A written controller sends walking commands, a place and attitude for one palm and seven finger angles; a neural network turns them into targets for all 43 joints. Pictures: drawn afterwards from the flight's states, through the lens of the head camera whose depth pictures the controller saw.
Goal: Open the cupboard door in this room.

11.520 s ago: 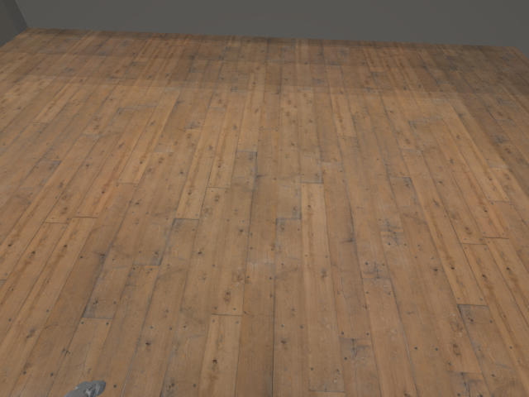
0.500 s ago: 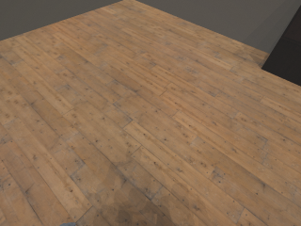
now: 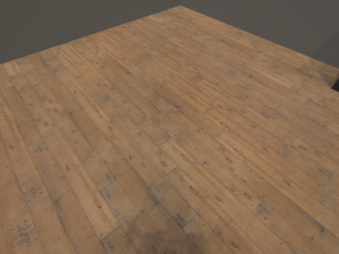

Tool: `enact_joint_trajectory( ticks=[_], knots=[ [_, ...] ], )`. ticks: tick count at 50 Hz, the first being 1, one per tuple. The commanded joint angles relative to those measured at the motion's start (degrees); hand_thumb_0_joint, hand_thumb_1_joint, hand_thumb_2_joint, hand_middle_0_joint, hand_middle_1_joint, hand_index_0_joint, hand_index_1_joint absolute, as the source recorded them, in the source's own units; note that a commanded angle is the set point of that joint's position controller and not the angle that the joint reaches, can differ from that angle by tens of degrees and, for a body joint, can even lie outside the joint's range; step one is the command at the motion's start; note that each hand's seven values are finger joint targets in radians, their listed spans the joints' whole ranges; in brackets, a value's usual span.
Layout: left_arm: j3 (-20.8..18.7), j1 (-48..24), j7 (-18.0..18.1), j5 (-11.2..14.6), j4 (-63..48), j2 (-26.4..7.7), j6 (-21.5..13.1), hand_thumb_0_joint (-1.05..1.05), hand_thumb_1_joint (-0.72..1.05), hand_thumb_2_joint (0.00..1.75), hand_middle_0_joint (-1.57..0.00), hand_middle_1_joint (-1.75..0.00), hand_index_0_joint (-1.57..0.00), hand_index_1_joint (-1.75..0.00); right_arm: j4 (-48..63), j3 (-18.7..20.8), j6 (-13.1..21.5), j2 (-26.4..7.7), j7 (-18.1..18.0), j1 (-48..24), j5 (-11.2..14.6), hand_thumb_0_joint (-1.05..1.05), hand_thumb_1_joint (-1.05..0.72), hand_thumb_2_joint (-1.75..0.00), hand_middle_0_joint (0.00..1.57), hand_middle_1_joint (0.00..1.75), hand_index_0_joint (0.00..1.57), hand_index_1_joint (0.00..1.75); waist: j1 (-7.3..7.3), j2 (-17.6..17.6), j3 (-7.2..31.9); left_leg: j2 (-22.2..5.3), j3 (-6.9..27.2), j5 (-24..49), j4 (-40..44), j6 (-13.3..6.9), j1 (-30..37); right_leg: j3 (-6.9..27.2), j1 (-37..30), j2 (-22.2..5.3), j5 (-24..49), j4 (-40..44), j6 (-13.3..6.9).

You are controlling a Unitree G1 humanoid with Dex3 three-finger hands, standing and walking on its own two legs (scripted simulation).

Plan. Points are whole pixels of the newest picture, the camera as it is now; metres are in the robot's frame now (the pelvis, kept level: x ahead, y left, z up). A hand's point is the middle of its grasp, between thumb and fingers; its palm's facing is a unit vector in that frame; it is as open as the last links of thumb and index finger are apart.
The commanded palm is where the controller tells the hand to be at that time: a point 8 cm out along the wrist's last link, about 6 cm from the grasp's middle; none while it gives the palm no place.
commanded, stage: turn or walk to find it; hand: left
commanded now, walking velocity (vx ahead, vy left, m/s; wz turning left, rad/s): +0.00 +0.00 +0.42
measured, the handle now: out of the picture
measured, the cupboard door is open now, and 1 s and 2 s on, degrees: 0 0 0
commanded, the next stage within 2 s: none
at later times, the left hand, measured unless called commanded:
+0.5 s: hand out of the picture +0.01 +0.25 -0.16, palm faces +0.23 -0.93 -0.27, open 7.3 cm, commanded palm none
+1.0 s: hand out of the picture -0.11 +0.19 -0.18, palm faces +0.46 -0.86 -0.22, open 7.3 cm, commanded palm none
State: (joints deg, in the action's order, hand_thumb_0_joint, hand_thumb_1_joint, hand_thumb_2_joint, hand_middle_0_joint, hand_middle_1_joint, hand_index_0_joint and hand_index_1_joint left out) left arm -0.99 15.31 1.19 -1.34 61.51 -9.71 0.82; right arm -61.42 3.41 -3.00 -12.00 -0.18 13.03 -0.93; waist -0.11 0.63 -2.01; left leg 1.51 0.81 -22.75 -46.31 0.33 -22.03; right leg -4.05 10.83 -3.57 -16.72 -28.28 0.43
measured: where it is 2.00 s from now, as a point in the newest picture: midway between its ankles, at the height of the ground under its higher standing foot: outside the picture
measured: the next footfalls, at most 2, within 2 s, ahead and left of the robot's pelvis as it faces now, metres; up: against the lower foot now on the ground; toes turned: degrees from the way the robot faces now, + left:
left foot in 0.20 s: +0.01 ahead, +0.14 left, +0.00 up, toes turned +11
right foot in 0.60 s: +0.04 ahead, -0.10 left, +0.00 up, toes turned +11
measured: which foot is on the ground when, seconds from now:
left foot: up 0.00-0.18, down 0.20-0.60, up 0.62-1.00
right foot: down 0.00-0.20, up 0.22-0.58, down 0.60-1.00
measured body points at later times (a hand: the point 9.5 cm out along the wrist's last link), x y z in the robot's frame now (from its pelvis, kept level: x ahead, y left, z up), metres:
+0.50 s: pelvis -0.02 +0.02 +0.00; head +0.01 +0.03 +0.45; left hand +0.00 +0.30 -0.14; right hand +0.10 -0.20 -0.15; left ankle -0.03 +0.13 -0.74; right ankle -0.01 -0.12 -0.70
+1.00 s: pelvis -0.06 +0.00 -0.01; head -0.02 +0.03 +0.44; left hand -0.14 +0.24 -0.16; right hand +0.12 -0.20 -0.15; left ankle -0.13 +0.10 -0.72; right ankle +0.01 -0.11 -0.74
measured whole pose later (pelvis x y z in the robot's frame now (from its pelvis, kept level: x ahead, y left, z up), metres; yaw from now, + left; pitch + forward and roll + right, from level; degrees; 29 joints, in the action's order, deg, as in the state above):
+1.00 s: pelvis -0.06 +0.00 -0.01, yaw +26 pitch +0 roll +1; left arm -2.2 14.0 0.7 -1.7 55.9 -11.7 0.8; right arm -56.6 3.4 -3.7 -13.6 0.7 9.5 -0.8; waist -0.9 -1.5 -5.4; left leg -1.5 -3.0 -23.0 -39.7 2.5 -16.1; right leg -12.6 14.8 -8.3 -16.4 -32.6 1.0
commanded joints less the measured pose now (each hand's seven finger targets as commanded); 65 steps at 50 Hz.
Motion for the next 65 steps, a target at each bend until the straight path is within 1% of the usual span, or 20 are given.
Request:
enact_joint_trajectory(
  ticks=[1,5,8,9,10,11,17,27,29,30,32,34,36,45,49,50,51,52,57,65],
  knots=[
    [-2.74,-0.40,1.00,-0.65,-4.65,-11.06,-1.50,0.00,0.90,0.90,-0.20,-0.30,-0.20,-0.30,4.20,0.91,1.17,-3.20,-0.01,-1.05,0.53,0.00,-0.90,-0.90,0.20,0.30,0.20,0.30,-0.01,-9.61,-2.18,-2.56,-1.55,-4.03,-8.95,1.48,-3.47,6.39,0.94,-14.91,25.73,8.73,-8.03],
    [-3.76,3.02,1.06,-0.92,-4.13,-13.19,-1.16,0.00,0.90,0.90,-0.20,-0.30,-0.20,-0.30,6.17,0.36,1.68,-3.04,0.00,-4.34,0.73,0.00,-0.90,-0.90,0.20,0.30,0.20,0.30,-2.13,-12.00,0.96,-2.52,-3.67,-4.42,2.37,1.94,-1.57,5.23,-5.21,-15.72,33.69,4.08,-8.29],
    [-4.29,1.12,0.90,-0.07,-4.90,-13.81,-0.60,0.00,0.90,0.90,-0.20,-0.30,-0.20,-0.30,5.57,0.44,2.39,-4.57,0.01,-0.31,0.49,0.00,-0.90,-0.90,0.20,0.30,0.20,0.30,0.28,-9.76,4.40,-2.66,-5.23,9.40,20.03,1.59,9.50,1.08,-2.15,-13.87,28.09,-2.94,-3.77],
    [-3.95,1.42,0.63,0.38,-5.47,-12.04,-0.22,0.00,0.90,0.90,-0.20,-0.30,-0.20,-0.30,5.73,1.02,2.93,-7.63,0.13,0.75,0.30,0.00,-0.90,-0.90,0.20,0.30,0.20,0.30,0.75,-1.51,6.55,-7.08,0.26,19.66,24.78,0.10,17.57,-2.09,4.22,-10.73,19.21,-9.69,-0.48],
    [-3.40,2.01,0.40,0.62,-7.58,-8.58,0.14,0.00,0.90,0.90,-0.20,-0.30,-0.20,-0.30,6.20,2.27,3.18,-12.98,0.00,2.53,-0.23,0.00,-0.90,-0.90,0.20,0.30,0.20,0.30,1.35,13.83,7.42,-20.49,16.98,38.15,25.35,-6.22,23.32,-5.04,16.38,-4.03,-6.88,-19.32,3.47],
    [-2.72,-1.29,0.59,0.18,-8.84,-7.78,0.44,0.00,0.90,0.90,-0.20,-0.30,-0.20,-0.30,5.57,2.78,2.74,-14.70,-0.41,4.41,-0.08,0.00,-0.90,-0.90,0.20,0.30,0.20,0.30,2.98,13.74,6.35,-25.13,19.29,43.75,26.47,-11.42,20.25,-1.64,17.94,-2.34,-20.13,-28.27,3.61],
    [-3.02,-4.56,-0.17,0.33,-7.81,-7.74,0.92,0.00,0.90,0.90,-0.20,-0.30,-0.20,-0.30,6.98,1.59,3.09,-10.58,-1.42,-1.24,-0.38,0.00,-0.90,-0.90,0.20,0.30,0.20,0.30,0.88,6.64,1.97,-15.63,11.44,34.76,26.57,-9.79,13.65,2.76,18.05,-1.79,-8.96,-32.38,3.92],
    [-2.88,-0.48,0.12,0.81,-9.59,-7.75,-0.08,0.00,0.90,0.90,-0.20,-0.30,-0.20,-0.30,9.75,2.90,1.92,-11.66,-0.56,-3.15,-0.46,0.00,-0.90,-0.90,0.20,0.30,0.20,0.30,-0.76,6.85,4.86,-12.61,15.65,30.73,21.67,-8.52,8.78,0.70,2.62,1.89,-1.38,-3.80,3.39],
    [-3.62,2.30,0.52,0.09,-9.45,-11.92,-1.25,0.00,0.90,0.90,-0.20,-0.30,-0.20,-0.30,10.33,2.63,1.96,-8.27,-0.02,-2.39,0.39,0.00,-0.90,-0.90,0.20,0.30,0.20,0.30,-1.94,-2.79,5.79,-6.18,10.67,17.05,12.77,-2.95,-0.84,7.00,-8.86,-5.74,7.12,9.54,1.46],
    [-4.51,2.08,0.84,-0.59,-9.80,-16.74,-1.62,0.00,0.90,0.90,-0.20,-0.30,-0.20,-0.30,11.86,1.71,2.06,-4.49,0.27,-1.97,0.43,0.00,-0.90,-0.90,0.20,0.30,0.20,0.30,-1.74,-18.02,4.08,1.91,2.06,-4.19,1.20,0.96,-10.44,21.13,-11.13,-19.66,13.68,11.58,-4.49],
    [-4.61,-0.62,0.86,0.00,-11.19,-15.26,-1.39,0.00,0.90,0.90,-0.20,-0.30,-0.20,-0.30,11.43,2.73,0.44,-7.65,0.16,-4.97,-0.28,0.00,-0.90,-0.90,0.20,0.30,0.20,0.30,-1.98,-15.32,0.04,-0.48,5.05,-8.84,-17.42,0.59,-8.90,21.32,2.24,-21.50,10.47,13.61,-9.70],
    [-3.59,-6.01,0.86,0.13,-12.41,-11.81,-1.36,0.00,0.90,0.90,-0.20,-0.30,-0.20,-0.30,8.93,2.63,0.06,-6.75,0.86,-1.60,-0.36,0.00,-0.90,-0.90,0.20,0.30,0.20,0.30,1.59,-7.90,-1.16,-2.09,3.81,-1.90,-23.09,1.36,-9.02,11.39,2.72,-15.99,13.30,11.03,-7.47],
    [-3.17,-5.76,0.84,0.00,-12.72,-10.79,-1.75,0.00,0.90,0.90,-0.20,-0.30,-0.20,-0.30,8.10,2.18,-0.12,-5.95,1.10,-0.21,-0.35,0.00,-0.90,-0.90,0.20,0.30,0.20,0.30,1.52,-9.55,-0.23,-2.51,1.96,1.34,-23.14,2.45,-7.93,5.97,1.58,-13.85,17.06,10.11,-6.43],
    [-4.40,1.94,0.67,-0.74,-8.91,-14.76,-1.13,0.00,0.90,0.90,-0.20,-0.30,-0.20,-0.30,9.58,0.64,0.71,-4.72,0.87,-6.45,0.42,0.00,-0.90,-0.90,0.20,0.30,0.20,0.30,-3.10,-12.21,2.63,-2.85,-3.59,-5.43,-0.92,2.84,-2.09,3.98,-6.31,-16.84,27.22,6.30,-8.89],
    [-4.76,-0.71,0.52,-0.05,-8.20,-14.78,-0.49,0.00,0.90,0.90,-0.20,-0.30,-0.20,-0.30,8.26,0.50,1.74,-5.59,0.56,-0.96,0.54,0.00,-0.90,-0.90,0.20,0.30,0.20,0.30,0.22,-9.91,5.35,-3.05,-5.26,6.09,19.03,1.76,9.54,-0.52,-2.80,-15.68,23.51,-1.29,-4.52],
    [-4.50,-0.17,0.39,0.57,-8.64,-13.05,0.05,0.00,0.90,0.90,-0.20,-0.30,-0.20,-0.30,7.86,1.04,2.33,-8.15,0.61,0.89,0.32,0.00,-0.90,-0.90,0.20,0.30,0.20,0.30,1.34,-2.42,6.31,-6.27,-1.39,13.45,25.21,0.59,17.52,-3.35,4.53,-13.13,15.43,-7.79,-1.32],
    [-3.80,0.39,0.02,0.86,-10.46,-9.36,0.53,0.00,0.90,0.90,-0.20,-0.30,-0.20,-0.30,8.39,2.34,2.66,-14.12,0.47,1.62,-0.20,0.00,-0.90,-0.90,0.20,0.30,0.20,0.30,1.76,14.80,5.61,-20.28,16.92,27.22,28.21,-4.85,22.65,-6.39,18.52,-5.45,-8.93,-18.52,3.14],
    [-3.04,-3.45,0.09,0.26,-12.08,-8.62,0.93,0.00,0.90,0.90,-0.20,-0.30,-0.20,-0.30,7.97,2.83,2.04,-16.63,0.26,3.92,-0.20,0.00,-0.90,-0.90,0.20,0.30,0.20,0.30,3.70,14.92,3.60,-25.77,19.85,32.85,29.13,-9.94,17.32,-2.85,19.50,-3.44,-19.65,-26.92,3.25],
    [-3.58,-3.67,-0.57,0.22,-8.46,-9.19,1.22,0.00,0.90,0.90,-0.20,-0.30,-0.20,-0.30,8.78,1.16,2.85,-10.89,-1.26,-2.74,-0.18,0.00,-0.90,-0.90,0.20,0.30,0.20,0.30,0.32,7.46,1.61,-15.20,10.97,31.25,28.00,-8.65,14.62,2.93,20.49,-2.54,-6.57,-36.10,3.98],
    [-3.01,-7.21,-0.13,0.54,-10.53,-8.34,1.17,0.00,0.90,0.90,-0.20,-0.30,-0.20,-0.30,8.49,2.07,2.55,-11.17,-1.04,0.78,-0.37,0.00,-0.90,-0.90,0.20,0.30,0.20,0.30,2.08,6.22,2.39,-15.49,15.60,32.74,27.15,-10.92,17.10,3.23,18.17,-1.03,-8.89,-26.34,4.74]
  ],
)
